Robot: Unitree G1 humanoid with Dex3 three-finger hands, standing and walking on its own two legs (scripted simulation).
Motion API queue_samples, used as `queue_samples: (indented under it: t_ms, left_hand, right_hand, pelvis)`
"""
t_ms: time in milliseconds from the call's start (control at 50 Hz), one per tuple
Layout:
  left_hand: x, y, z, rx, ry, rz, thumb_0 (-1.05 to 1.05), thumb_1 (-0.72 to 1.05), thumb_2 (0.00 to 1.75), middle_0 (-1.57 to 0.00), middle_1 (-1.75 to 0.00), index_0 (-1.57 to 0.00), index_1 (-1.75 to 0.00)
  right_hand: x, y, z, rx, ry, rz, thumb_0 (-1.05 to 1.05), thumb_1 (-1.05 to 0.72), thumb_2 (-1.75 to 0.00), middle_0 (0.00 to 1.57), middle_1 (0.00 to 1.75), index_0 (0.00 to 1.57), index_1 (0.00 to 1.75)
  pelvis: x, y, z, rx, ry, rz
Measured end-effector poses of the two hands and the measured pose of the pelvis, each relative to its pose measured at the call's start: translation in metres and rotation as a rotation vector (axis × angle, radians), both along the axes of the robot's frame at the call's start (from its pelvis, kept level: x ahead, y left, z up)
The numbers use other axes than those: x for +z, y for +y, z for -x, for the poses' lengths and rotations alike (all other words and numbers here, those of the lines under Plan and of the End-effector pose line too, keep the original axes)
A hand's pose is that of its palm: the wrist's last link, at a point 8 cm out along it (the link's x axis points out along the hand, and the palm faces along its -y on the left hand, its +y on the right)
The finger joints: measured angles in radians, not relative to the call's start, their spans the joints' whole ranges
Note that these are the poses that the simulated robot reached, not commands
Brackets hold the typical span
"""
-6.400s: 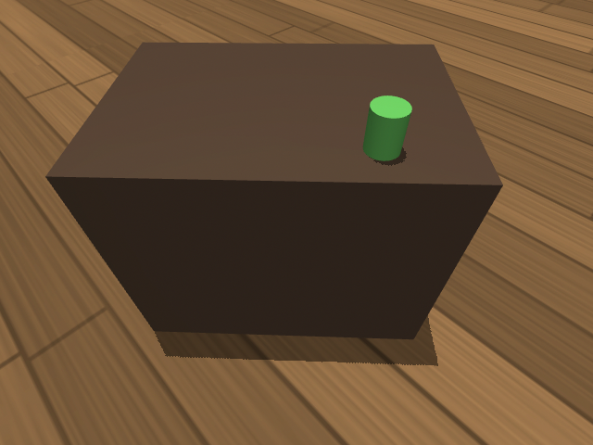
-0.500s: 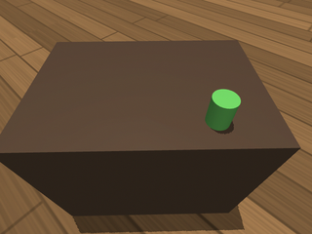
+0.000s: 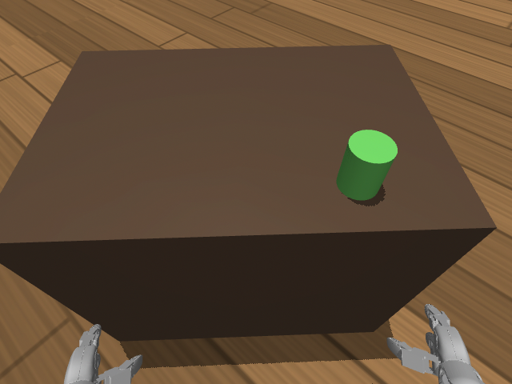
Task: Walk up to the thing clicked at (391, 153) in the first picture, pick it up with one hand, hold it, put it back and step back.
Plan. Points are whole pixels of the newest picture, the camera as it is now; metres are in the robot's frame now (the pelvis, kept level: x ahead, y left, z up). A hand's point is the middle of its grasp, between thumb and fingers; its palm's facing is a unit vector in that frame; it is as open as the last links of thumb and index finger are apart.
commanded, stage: rise first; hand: right
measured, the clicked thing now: (364, 166) +0.48 -0.20 +0.03
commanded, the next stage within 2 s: go down in 1.56 s
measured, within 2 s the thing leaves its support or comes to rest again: neither
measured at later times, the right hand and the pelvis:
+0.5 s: hand (447, 316) +0.21 -0.25 +0.01, palm faces +0.29 +0.90 -0.33, open 17.3 cm; pelvis +0.02 +0.00 +0.00, yaw -1 degrees
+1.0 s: hand (483, 317) +0.18 -0.25 +0.09, palm faces +0.32 +0.87 -0.37, open 17.6 cm; pelvis +0.00 +0.00 +0.00, yaw -1 degrees
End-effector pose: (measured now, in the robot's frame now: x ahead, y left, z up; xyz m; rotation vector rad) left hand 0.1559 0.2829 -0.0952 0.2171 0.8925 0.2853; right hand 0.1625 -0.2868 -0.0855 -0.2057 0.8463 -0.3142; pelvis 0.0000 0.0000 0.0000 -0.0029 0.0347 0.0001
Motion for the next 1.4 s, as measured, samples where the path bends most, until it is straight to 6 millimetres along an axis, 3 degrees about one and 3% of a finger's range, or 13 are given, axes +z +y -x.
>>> queue_samples:
  t_ms: [140,300,420,500,640,760,940,1060,1220,1400]
  left_hand:
    - [0.006,-0.011,-0.004,-0.006,-0.054,0.027,0.00,0.14,0.24,-0.06,-0.07,-0.06,-0.06]
    - [0.018,-0.031,-0.010,-0.057,-0.148,0.039,0.00,-0.27,0.11,-0.06,-0.06,-0.07,-0.06]
    - [0.027,-0.037,-0.021,-0.085,-0.212,0.041,-0.01,-0.43,0.06,-0.07,-0.06,-0.07,-0.06]
    - [0.025,-0.038,-0.016,-0.083,-0.206,0.059,-0.01,-0.48,0.05,-0.07,-0.06,-0.07,-0.06]
    - [0.016,-0.023,0.001,-0.041,-0.153,0.041,-0.01,-0.52,0.04,-0.06,-0.06,-0.06,-0.05]
    - [0.019,-0.029,0.000,-0.075,-0.175,0.044,-0.01,-0.54,0.05,-0.06,-0.05,-0.05,-0.06]
    - [0.022,-0.022,0.000,-0.064,-0.210,0.039,-0.01,-0.55,0.05,-0.06,-0.05,-0.05,-0.06]
    - [0.021,-0.032,0.003,-0.079,-0.223,0.067,-0.01,-0.55,0.06,-0.06,-0.05,-0.05,-0.06]
    - [0.020,-0.021,0.011,-0.054,-0.217,0.046,-0.01,-0.55,0.06,-0.06,-0.05,-0.05,-0.06]
    - [0.017,-0.028,0.010,-0.062,-0.210,0.067,-0.01,-0.55,0.07,-0.06,-0.06,-0.05,-0.06]
  right_hand:
    - [0.032,-0.010,0.000,-0.009,-0.118,0.045,0.01,-0.12,-0.25,0.07,0.07,0.06,0.07]
    - [0.069,-0.006,-0.003,0.021,-0.261,0.096,0.00,0.25,-0.12,0.06,0.06,0.05,0.06]
    - [0.105,-0.005,-0.012,0.048,-0.422,0.134,0.00,0.43,-0.07,0.05,0.06,0.05,0.06]
    - [0.122,-0.007,-0.009,0.061,-0.483,0.156,0.00,0.50,-0.05,0.05,0.06,0.05,0.06]
    - [0.142,-0.010,0.001,0.076,-0.531,0.200,-0.01,0.56,-0.04,0.05,0.06,0.05,0.06]
    - [0.161,0.001,0.000,0.127,-0.626,0.217,-0.01,0.57,-0.04,0.05,0.06,0.05,0.06]
    - [0.187,-0.009,0.014,0.119,-0.706,0.286,-0.01,0.57,-0.03,0.05,0.06,0.05,0.06]
    - [0.196,-0.001,0.016,0.150,-0.757,0.287,-0.01,0.56,-0.04,0.05,0.06,0.05,0.06]
    - [0.210,-0.008,0.019,0.159,-0.798,0.338,-0.01,0.56,-0.04,0.05,0.06,0.05,0.06]
    - [0.219,-0.002,0.015,0.188,-0.852,0.347,-0.01,0.55,-0.04,0.06,0.06,0.05,0.06]
  pelvis:
    - [0.001,-0.001,-0.013,-0.005,0.005,-0.007]
    - [0.002,-0.002,-0.018,-0.008,-0.029,-0.005]
    - [0.001,-0.002,-0.019,-0.009,-0.050,-0.005]
    - [0.001,-0.003,-0.020,-0.012,-0.056,-0.006]
    - [0.001,-0.004,-0.015,-0.010,-0.072,-0.005]
    - [0.001,-0.002,-0.010,-0.012,-0.078,-0.003]
    - [0.000,-0.001,-0.006,-0.017,-0.092,-0.003]
    - [0.000,-0.001,-0.001,-0.021,-0.097,0.000]
    - [0.000,-0.001,0.002,-0.019,-0.101,0.000]
    - [0.000,0.000,0.004,-0.021,-0.098,0.000]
